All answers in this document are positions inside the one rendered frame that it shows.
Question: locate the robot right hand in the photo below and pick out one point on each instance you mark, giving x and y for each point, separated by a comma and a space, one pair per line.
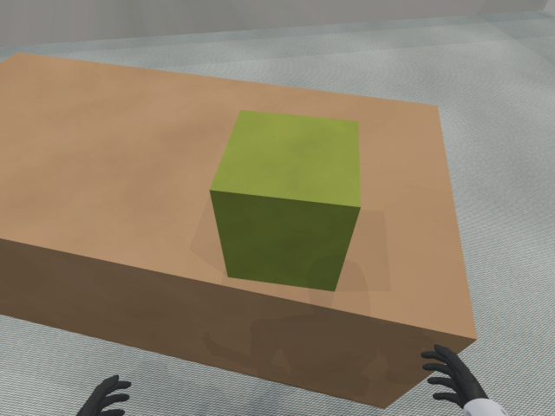
463, 382

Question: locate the pedestal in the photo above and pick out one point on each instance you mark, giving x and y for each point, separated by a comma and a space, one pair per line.
107, 229

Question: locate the right robot forearm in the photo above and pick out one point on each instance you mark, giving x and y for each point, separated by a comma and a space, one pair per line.
483, 407

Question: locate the robot left hand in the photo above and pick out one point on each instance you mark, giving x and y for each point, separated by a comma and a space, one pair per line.
98, 400

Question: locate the carton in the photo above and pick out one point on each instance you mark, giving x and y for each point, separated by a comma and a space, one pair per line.
286, 197

